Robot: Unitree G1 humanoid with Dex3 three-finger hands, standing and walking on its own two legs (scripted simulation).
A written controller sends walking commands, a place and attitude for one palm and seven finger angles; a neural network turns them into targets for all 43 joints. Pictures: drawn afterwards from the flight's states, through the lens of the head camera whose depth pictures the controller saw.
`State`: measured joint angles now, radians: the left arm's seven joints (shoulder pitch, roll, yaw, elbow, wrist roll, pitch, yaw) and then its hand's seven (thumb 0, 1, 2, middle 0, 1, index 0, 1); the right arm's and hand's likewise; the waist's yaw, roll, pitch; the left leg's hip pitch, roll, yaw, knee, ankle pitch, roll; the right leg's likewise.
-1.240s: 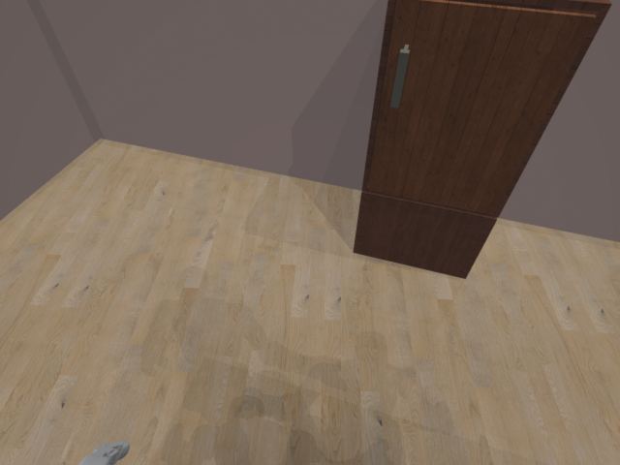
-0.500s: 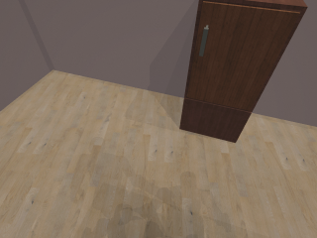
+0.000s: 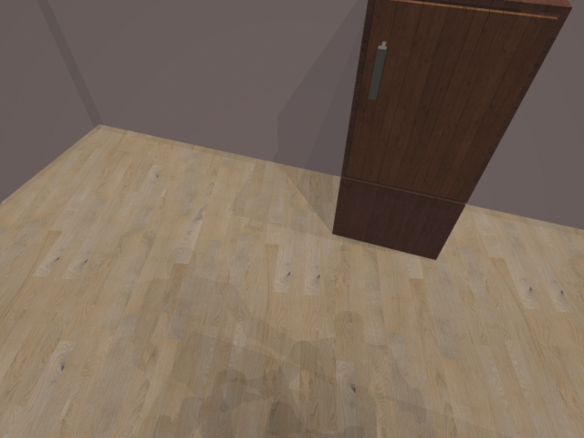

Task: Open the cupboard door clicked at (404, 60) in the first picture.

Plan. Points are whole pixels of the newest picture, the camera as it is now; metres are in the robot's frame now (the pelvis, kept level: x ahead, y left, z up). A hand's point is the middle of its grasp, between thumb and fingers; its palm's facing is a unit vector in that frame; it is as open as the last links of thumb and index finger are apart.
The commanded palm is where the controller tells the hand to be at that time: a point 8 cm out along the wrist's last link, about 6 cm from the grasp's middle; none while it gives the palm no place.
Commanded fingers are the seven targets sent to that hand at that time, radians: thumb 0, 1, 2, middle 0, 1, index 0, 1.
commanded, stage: look at it before walking up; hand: left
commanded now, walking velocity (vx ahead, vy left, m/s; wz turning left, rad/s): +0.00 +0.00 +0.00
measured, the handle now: (378, 70) +1.04 -0.18 +0.03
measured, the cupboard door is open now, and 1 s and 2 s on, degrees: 0 0 0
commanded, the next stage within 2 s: walk to a spot facing it in 0.20 s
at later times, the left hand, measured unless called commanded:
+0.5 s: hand out of the picture +0.08 +0.23 -0.16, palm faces -0.06 -0.95 -0.32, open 7.4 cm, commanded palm none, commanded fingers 0.00 0.90 0.90 -0.20 -0.30 -0.20 -0.30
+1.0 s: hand out of the picture +0.06 +0.15 -0.16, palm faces -0.23 -0.94 -0.24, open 7.4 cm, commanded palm none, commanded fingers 0.00 0.90 0.90 -0.20 -0.30 -0.20 -0.30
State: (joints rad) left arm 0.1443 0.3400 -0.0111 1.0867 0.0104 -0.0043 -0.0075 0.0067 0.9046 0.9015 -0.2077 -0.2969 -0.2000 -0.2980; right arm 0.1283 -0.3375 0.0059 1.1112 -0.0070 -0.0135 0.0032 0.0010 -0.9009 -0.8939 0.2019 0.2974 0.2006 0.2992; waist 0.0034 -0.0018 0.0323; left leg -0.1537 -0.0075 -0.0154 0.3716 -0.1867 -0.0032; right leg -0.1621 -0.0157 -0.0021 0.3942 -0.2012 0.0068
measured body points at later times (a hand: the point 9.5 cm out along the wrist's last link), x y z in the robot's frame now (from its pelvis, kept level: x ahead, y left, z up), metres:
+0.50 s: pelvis +0.01 -0.01 +0.00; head +0.02 -0.01 +0.44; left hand +0.09 +0.28 -0.14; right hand +0.09 -0.29 -0.14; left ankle +0.01 +0.12 -0.75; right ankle +0.01 -0.12 -0.75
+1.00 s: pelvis +0.01 -0.04 +0.00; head +0.03 -0.07 +0.45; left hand +0.07 +0.20 -0.14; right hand +0.02 -0.31 -0.15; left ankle +0.06 +0.12 -0.67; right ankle -0.02 -0.11 -0.75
